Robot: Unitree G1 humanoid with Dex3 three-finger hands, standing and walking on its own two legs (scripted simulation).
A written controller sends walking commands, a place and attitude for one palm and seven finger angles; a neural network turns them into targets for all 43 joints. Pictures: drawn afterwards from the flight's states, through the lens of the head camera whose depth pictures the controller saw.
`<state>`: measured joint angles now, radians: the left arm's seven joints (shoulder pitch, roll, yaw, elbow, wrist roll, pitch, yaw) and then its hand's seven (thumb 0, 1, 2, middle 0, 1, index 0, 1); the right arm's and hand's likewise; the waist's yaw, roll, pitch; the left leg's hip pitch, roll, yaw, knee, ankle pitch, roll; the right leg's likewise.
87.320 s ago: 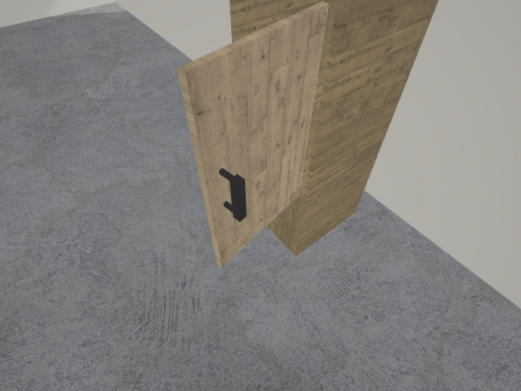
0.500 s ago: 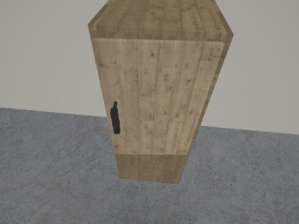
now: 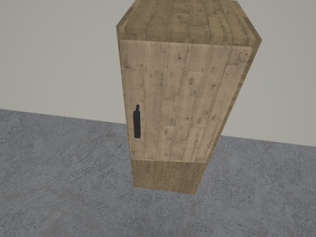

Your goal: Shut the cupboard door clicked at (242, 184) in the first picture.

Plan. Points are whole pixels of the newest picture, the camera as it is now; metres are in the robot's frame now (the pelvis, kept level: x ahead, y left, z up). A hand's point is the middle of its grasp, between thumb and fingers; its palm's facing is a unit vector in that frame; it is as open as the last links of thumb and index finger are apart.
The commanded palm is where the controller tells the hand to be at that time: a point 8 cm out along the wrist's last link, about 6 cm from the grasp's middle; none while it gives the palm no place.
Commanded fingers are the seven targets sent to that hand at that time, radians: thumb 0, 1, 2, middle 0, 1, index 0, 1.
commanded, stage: come to a stop and stand still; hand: left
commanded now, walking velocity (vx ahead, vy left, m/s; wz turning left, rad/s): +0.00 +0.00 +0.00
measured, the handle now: (137, 121) +0.51 +0.12 -0.04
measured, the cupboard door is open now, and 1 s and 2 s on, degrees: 5 5 5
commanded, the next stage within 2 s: look again from close up in 1.72 s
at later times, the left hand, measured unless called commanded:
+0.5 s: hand out of the picture -0.04 +0.21 -0.18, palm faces +0.02 -0.99 -0.17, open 7.4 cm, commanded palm none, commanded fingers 0.00 0.90 0.90 -0.20 -0.30 -0.20 -0.30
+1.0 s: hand out of the picture -0.18 +0.17 -0.17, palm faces +0.10 -0.99 -0.13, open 7.4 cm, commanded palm none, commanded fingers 0.00 0.90 0.90 -0.20 -0.30 -0.20 -0.30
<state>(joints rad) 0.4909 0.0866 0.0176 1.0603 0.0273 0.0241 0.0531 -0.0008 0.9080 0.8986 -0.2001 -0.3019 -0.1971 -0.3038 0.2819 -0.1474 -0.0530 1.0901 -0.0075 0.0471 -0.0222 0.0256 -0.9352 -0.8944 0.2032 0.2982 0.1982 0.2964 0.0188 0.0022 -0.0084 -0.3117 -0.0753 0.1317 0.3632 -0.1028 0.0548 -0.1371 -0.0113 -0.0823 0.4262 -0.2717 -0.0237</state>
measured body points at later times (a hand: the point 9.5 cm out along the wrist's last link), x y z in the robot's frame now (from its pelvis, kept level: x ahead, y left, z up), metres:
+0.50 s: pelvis -0.03 +0.05 +0.00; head -0.03 +0.06 +0.45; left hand -0.04 +0.26 -0.16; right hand -0.05 -0.16 -0.15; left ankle +0.04 +0.07 -0.74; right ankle -0.05 -0.11 -0.74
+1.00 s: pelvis -0.06 +0.04 +0.00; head -0.07 +0.05 +0.45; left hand -0.18 +0.23 -0.15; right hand -0.06 -0.18 -0.15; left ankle +0.04 +0.07 -0.73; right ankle -0.05 -0.10 -0.73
